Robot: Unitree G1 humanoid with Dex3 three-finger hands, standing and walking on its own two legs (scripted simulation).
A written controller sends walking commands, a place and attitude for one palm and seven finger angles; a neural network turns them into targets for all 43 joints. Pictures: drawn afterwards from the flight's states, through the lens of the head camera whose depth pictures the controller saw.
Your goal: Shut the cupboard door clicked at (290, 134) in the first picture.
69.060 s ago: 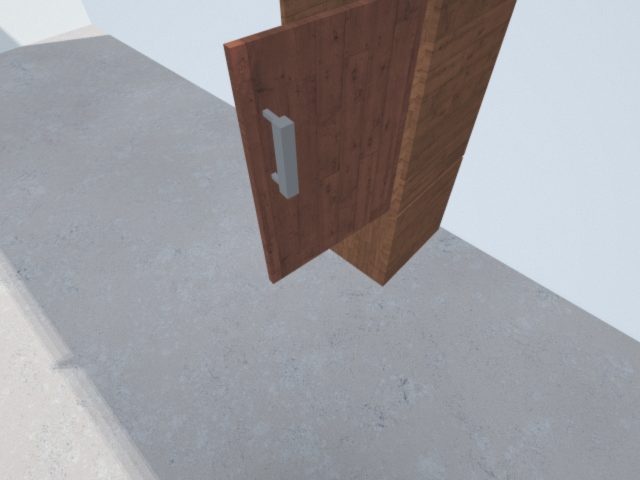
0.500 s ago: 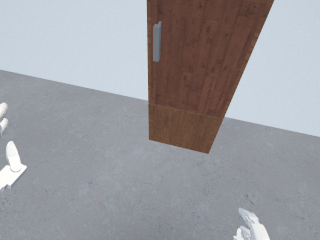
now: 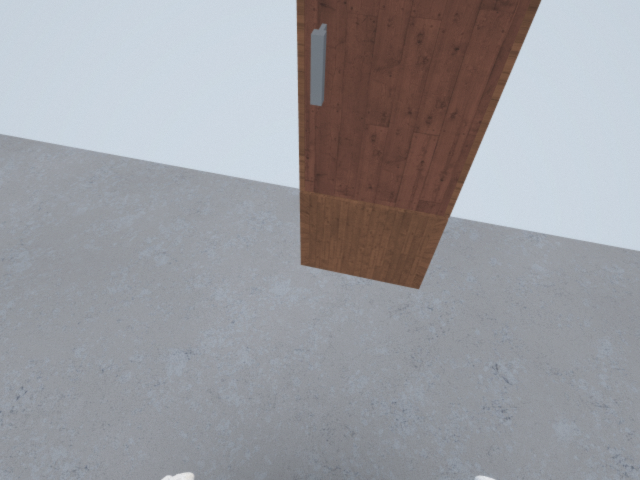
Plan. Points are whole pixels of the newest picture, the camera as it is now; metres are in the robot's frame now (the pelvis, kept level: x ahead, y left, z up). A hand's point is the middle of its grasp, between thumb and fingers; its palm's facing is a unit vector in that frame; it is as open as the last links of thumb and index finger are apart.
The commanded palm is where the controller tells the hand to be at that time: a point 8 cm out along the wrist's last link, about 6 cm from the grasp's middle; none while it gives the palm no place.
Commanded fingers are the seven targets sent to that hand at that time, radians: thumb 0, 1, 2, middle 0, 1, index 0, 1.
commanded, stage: let the arm hang, fingers relaxed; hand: left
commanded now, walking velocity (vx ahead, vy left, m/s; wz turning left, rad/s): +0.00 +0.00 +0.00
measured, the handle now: (320, 65) +0.90 +0.03 +0.07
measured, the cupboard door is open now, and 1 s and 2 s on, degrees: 0 0 0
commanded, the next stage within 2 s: look to check the result in 0.82 s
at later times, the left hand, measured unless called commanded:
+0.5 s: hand out of the picture -0.03 +0.20 -0.16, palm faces -0.01 -0.97 -0.22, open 7.4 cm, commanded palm none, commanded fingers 0.00 0.90 0.90 -0.20 -0.30 -0.20 -0.30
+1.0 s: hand out of the picture +0.00 +0.17 -0.16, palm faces -0.02 -0.98 -0.20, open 7.3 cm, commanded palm none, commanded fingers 0.00 0.90 0.90 -0.20 -0.30 -0.20 -0.30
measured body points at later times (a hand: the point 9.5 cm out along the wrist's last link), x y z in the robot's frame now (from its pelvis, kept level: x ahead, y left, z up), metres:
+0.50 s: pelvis -0.01 +0.01 +0.01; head +0.00 +0.00 +0.46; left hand -0.03 +0.25 -0.14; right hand -0.02 -0.21 -0.15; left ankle +0.03 +0.10 -0.73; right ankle +0.01 -0.11 -0.73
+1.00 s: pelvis +0.01 +0.00 +0.01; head +0.01 -0.01 +0.46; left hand +0.01 +0.22 -0.15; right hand -0.02 -0.22 -0.15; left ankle +0.03 +0.10 -0.73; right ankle +0.01 -0.11 -0.73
